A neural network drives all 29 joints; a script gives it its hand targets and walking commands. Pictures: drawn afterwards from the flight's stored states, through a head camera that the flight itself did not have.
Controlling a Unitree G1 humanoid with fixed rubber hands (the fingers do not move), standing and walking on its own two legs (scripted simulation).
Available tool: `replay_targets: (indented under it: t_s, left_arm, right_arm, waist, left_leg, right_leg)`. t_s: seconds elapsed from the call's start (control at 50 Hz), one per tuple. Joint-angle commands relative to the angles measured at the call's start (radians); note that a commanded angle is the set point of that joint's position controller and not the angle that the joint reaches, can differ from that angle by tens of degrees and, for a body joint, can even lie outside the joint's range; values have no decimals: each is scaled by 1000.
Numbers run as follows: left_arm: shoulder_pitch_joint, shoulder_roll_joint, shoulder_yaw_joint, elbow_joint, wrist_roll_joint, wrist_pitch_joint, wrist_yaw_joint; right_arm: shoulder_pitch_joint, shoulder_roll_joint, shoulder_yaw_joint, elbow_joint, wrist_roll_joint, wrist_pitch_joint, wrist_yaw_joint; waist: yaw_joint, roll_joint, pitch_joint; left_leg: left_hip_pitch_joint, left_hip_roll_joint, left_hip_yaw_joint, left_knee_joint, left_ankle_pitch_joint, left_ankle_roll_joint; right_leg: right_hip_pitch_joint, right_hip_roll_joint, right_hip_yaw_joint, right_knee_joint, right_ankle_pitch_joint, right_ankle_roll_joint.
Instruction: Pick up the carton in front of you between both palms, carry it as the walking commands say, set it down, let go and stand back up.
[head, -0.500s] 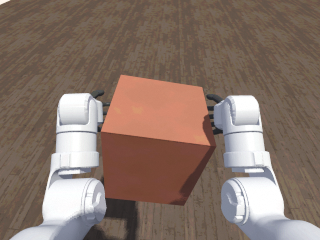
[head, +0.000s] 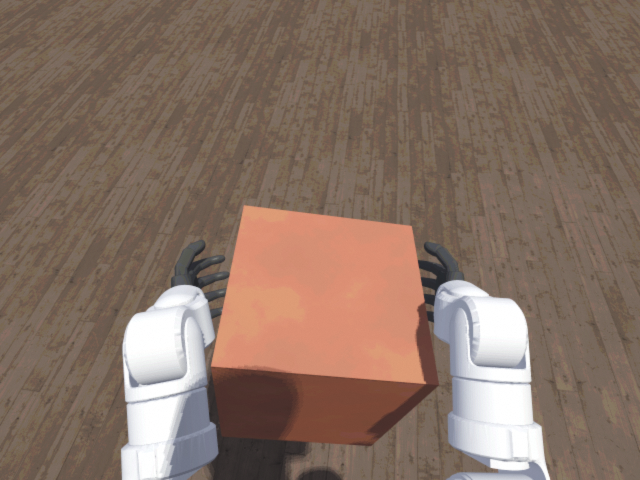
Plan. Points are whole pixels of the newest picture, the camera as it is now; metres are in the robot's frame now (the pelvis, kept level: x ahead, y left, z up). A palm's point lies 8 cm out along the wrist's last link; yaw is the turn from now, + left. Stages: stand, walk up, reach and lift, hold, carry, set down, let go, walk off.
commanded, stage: carry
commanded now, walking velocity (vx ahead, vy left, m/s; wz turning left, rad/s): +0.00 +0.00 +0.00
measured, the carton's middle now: (312, 335) +0.31 +0.01 -0.01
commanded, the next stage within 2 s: none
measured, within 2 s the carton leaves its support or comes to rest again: neither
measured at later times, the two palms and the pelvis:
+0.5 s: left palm (200, 191) +0.49 +0.15 +0.09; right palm (414, 198) +0.46 -0.14 +0.08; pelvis +0.20 +0.02 -0.02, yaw -2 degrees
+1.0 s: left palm (207, 204) +0.47 +0.14 +0.08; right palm (421, 207) +0.45 -0.15 +0.07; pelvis +0.20 +0.01 -0.02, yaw -2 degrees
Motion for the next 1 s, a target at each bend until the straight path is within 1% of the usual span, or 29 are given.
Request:
replay_targets:
  t_s: [0.0,0.02,0.04,0.06,0.08,0.1,0.12,0.14,0.16,0.18,0.2,0.22,0.24,0.26,0.28,0.3,0.32,0.34,0.36,0.38,0.42,0.46,0.5,0.52,0.56,0.64,0.74,0.86,0.98]
  left_arm:
    - [-445,-1001,-760,-121,-441,23,-301]
    - [-392,-995,-779,-123,-442,25,-308]
    - [-345,-997,-783,-112,-443,24,-317]
    - [-269,-983,-783,-90,-437,27,-323]
    - [-221,-973,-784,-78,-430,27,-328]
    - [-196,-962,-780,-66,-424,29,-331]
    - [-179,-953,-779,-64,-421,32,-333]
    - [-192,-937,-781,-61,-419,36,-336]
    - [-210,-919,-783,-56,-422,43,-339]
    - [-251,-914,-802,-62,-437,56,-338]
    - [-264,-914,-812,-69,-445,61,-339]
    - [-297,-929,-821,-70,-456,57,-342]
    - [-316,-952,-830,-64,-471,52,-346]
    - [-338,-969,-832,-63,-480,43,-348]
    - [-334,-989,-835,-60,-485,38,-348]
    - [-334,-997,-836,-63,-485,32,-347]
    - [-331,-1003,-836,-63,-485,29,-346]
    - [-339,-1006,-833,-70,-481,26,-343]
    - [-341,-999,-829,-74,-477,28,-342]
    - [-334,-991,-823,-69,-474,29,-340]
    - [-289,-963,-808,-48,-463,35,-336]
    - [-241,-942,-791,-8,-445,40,-333]
    - [-213,-938,-779,28,-429,42,-333]
    - [-210,-942,-776,41,-426,41,-335]
    - [-240,-956,-781,30,-433,36,-339]
    - [-291,-974,-794,-13,-453,30,-338]
    - [-294,-972,-808,-50,-463,30,-333]
    - [-282,-962,-814,-49,-463,34,-336]
    - [-291,-960,-813,-38,-463,38,-339]
  right_arm:
    - [-572,1090,751,-239,433,-65,238]
    - [-525,1058,762,-259,424,-63,238]
    - [-488,1016,767,-278,413,-59,240]
    - [-440,1004,781,-284,413,-48,245]
    - [-394,987,788,-284,406,-40,254]
    - [-346,998,787,-255,403,-31,267]
    - [-308,992,780,-235,401,-24,281]
    - [-303,972,772,-218,402,-17,294]
    - [-301,946,757,-200,401,-9,301]
    - [-287,936,739,-152,391,-9,307]
    - [-253,948,726,-115,394,-14,311]
    - [-265,975,724,-109,401,-22,314]
    - [-294,1001,727,-118,410,-27,314]
    - [-332,1020,728,-134,417,-34,313]
    - [-339,1031,732,-141,421,-38,312]
    - [-342,1038,738,-146,424,-42,312]
    - [-349,1038,743,-154,429,-46,313]
    - [-371,1042,751,-161,438,-48,315]
    - [-377,1040,756,-161,443,-49,315]
    - [-383,1030,760,-172,445,-46,314]
    - [-366,1003,761,-172,442,-35,309]
    - [-339,979,757,-149,432,-26,306]
    - [-320,968,753,-118,422,-21,309]
    - [-319,972,752,-105,419,-20,311]
    - [-349,985,758,-113,428,-25,315]
    - [-393,1003,767,-149,446,-30,315]
    - [-379,1000,765,-171,444,-29,310]
    - [-355,991,757,-162,432,-25,310]
    - [-364,988,753,-153,430,-22,312]
  waist:
    - [20,-176,-467]
    - [21,-191,-454]
    - [24,-195,-443]
    - [27,-199,-431]
    - [29,-192,-418]
    - [21,-171,-405]
    - [14,-130,-382]
    - [10,-103,-375]
    - [5,25,-429]
    - [-7,191,-494]
    - [-12,220,-507]
    - [-8,173,-476]
    - [-2,134,-456]
    - [3,127,-437]
    - [8,127,-435]
    - [7,115,-431]
    - [5,95,-424]
    - [3,50,-400]
    - [1,18,-383]
    - [2,-14,-374]
    - [5,-23,-394]
    - [6,-31,-410]
    - [7,-34,-407]
    - [7,-37,-401]
    - [7,-42,-388]
    - [6,-38,-383]
    - [8,-29,-385]
    - [9,-22,-359]
    - [8,-17,-318]
  left_leg:
    - [-18,-15,47,-175,103,-6]
    - [21,-31,69,-223,162,-5]
    - [61,-46,87,-273,222,-6]
    - [102,-56,101,-332,279,-7]
    - [161,-63,114,-398,353,-9]
    - [260,-64,131,-498,455,-9]
    - [376,-55,143,-591,555,-6]
    - [519,24,86,-570,660,7]
    - [695,206,-84,-435,1120,50]
    - [886,312,-197,-348,1343,182]
    - [841,338,-253,-411,1179,233]
    - [765,319,-250,-474,990,226]
    - [693,298,-229,-514,812,204]
    - [607,269,-176,-539,673,172]
    - [542,232,-114,-545,543,137]
    - [495,196,-63,-545,437,105]
    - [468,167,-26,-541,343,78]
    - [466,143,0,-505,354,63]
    - [443,131,-1,-468,444,54]
    - [441,129,2,-434,544,50]
    - [455,129,-1,-367,665,57]
    - [449,126,1,-322,751,64]
    - [433,118,8,-298,772,64]
    - [424,114,11,-292,762,63]
    - [406,108,14,-285,722,60]
    - [399,105,12,-283,640,62]
    - [398,108,5,-290,564,68]
    - [391,113,-4,-316,502,65]
    - [374,116,-14,-358,408,63]
  right_leg:
    - [431,-208,108,2,596,-77]
    - [403,-192,70,19,673,-63]
    - [382,-179,39,32,721,-50]
    - [369,-165,21,51,724,-37]
    - [346,-150,9,80,688,-22]
    - [295,-133,-12,131,605,1]
    - [222,-116,-19,184,510,33]
    - [109,-113,3,227,380,70]
    - [-21,-77,4,350,46,110]
    - [-197,-30,65,417,-286,120]
    - [-218,-27,88,445,-407,114]
    - [-203,-31,107,412,-426,106]
    - [-162,-40,120,315,-436,98]
    - [-85,-42,105,225,-371,92]
    - [-6,-35,84,144,-250,89]
    - [55,-39,69,91,-132,90]
    - [76,-65,79,60,-67,94]
    - [72,-102,106,46,-32,98]
    - [80,-138,127,81,62,94]
    - [78,-141,117,118,139,90]
    - [78,-138,110,150,251,83]
    - [87,-130,108,180,357,81]
    - [86,-125,107,196,417,82]
    - [83,-124,107,199,435,81]
    - [80,-123,109,201,452,77]
    - [75,-123,117,203,417,62]
    - [66,-119,125,197,328,50]
    - [47,-114,130,176,235,42]
    - [17,-111,137,141,105,34]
